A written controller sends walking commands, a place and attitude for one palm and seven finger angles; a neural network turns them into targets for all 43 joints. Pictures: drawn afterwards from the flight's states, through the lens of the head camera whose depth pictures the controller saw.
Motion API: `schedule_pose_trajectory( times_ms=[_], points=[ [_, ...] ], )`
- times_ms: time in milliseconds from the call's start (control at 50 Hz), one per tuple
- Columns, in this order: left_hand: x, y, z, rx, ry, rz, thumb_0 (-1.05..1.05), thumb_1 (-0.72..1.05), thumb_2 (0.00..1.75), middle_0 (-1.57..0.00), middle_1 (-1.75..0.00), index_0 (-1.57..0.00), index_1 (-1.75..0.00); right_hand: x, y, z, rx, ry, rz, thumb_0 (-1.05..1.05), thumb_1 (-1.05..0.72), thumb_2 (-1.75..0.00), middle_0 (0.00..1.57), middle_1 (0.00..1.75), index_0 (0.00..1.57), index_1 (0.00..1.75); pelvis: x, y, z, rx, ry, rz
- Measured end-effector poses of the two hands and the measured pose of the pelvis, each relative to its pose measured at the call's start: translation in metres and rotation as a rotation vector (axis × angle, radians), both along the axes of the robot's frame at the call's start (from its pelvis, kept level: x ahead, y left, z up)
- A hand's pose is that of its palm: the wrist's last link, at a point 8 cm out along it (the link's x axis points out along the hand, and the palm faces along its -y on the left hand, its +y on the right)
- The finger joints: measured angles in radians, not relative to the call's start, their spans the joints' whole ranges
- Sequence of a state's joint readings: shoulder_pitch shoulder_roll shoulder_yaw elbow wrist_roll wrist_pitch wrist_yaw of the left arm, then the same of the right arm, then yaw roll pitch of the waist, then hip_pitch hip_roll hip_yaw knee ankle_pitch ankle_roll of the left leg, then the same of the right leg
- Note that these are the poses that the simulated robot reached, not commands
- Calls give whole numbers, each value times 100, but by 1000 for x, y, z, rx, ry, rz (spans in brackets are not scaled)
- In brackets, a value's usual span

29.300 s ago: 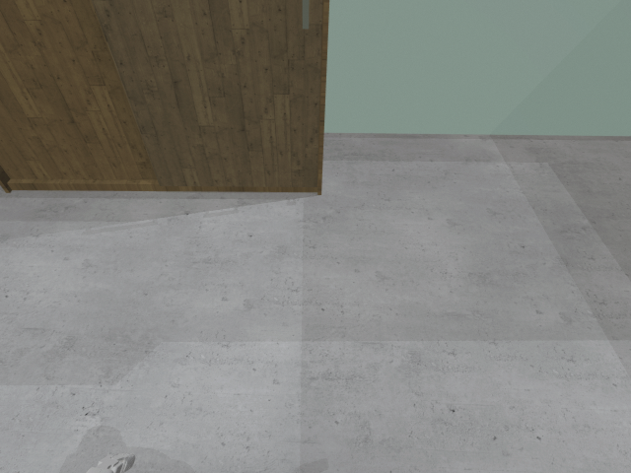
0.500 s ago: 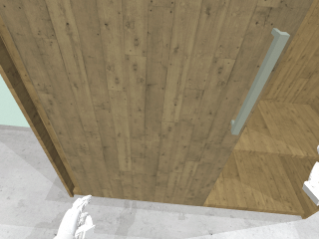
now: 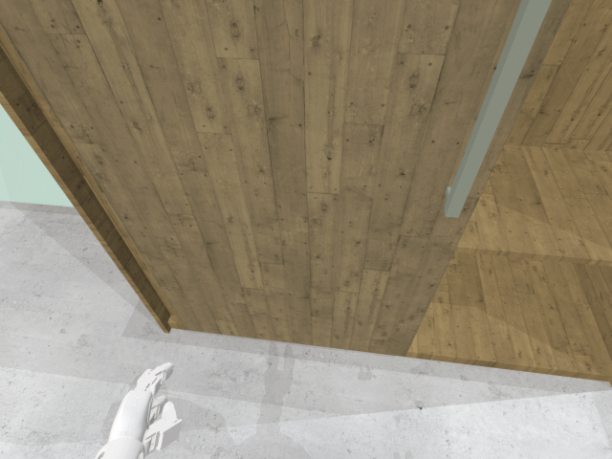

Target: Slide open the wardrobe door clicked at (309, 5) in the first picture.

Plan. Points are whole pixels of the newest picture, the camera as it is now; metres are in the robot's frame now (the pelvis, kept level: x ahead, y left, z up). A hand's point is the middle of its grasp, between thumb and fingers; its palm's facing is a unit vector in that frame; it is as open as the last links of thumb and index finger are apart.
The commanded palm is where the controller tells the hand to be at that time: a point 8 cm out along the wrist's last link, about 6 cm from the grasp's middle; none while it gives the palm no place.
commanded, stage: step back with the hand held close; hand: right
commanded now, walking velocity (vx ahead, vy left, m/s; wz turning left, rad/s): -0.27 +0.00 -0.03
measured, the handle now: (482, 120) +0.52 -0.22 +0.18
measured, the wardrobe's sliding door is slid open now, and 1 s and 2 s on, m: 0.65 0.65 0.65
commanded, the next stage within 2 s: stop stepping back and stand still in 0.72 s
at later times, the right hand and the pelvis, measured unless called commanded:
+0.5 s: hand out of the picture +0.10 -0.31 +0.17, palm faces +0.50 +0.77 -0.39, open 7.4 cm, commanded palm +0.05 -0.34 +0.18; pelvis -0.07 -0.03 -0.01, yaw -4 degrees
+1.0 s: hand out of the picture +0.03 -0.40 +0.18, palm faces +0.35 +0.89 -0.29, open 7.4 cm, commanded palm -0.07 -0.44 +0.18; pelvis -0.24 -0.15 -0.02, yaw +5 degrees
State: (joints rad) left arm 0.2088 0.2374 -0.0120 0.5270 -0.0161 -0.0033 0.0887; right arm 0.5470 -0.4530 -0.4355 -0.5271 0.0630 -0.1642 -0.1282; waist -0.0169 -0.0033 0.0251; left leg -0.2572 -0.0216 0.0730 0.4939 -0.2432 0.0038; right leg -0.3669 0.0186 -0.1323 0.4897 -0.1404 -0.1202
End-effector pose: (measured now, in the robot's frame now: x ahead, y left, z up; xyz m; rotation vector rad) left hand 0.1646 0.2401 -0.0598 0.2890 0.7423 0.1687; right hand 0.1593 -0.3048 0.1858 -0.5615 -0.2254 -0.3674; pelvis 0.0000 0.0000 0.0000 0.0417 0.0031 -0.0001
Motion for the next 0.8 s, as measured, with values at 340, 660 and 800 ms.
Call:
schedule_pose_trajectory(
  times_ms=[340,660,800],
  points=[
    [-9,-58,2,-14,-46,-166,1,90,90,-21,-30,-21,-30,-77,-33,0,16,-73,-88,1,-89,-89,21,31,21,30,-45,-22,-1,28,-6,-89],
    [-85,-71,16,91,-54,-88,1,90,90,-21,-30,-21,-30,-114,-80,-9,21,-212,5,1,-89,-89,21,31,21,30,-106,-60,-11,104,-32,-81],
    [-130,-104,8,23,-77,-92,1,90,90,-21,-30,-21,-30,-171,-98,5,-76,-242,70,1,-89,-90,21,31,21,30,-145,-91,-19,31,34,21]
  ],
)
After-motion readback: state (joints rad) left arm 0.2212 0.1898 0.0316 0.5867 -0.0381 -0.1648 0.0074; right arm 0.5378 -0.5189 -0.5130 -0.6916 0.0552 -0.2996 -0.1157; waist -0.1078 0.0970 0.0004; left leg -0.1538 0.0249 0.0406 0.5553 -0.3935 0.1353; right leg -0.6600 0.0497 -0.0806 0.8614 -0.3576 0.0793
